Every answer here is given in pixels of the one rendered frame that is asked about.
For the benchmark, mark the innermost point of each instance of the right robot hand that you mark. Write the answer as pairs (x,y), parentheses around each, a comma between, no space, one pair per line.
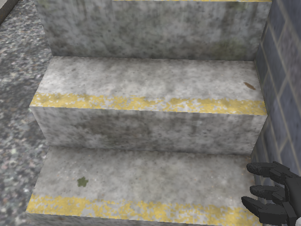
(286,206)

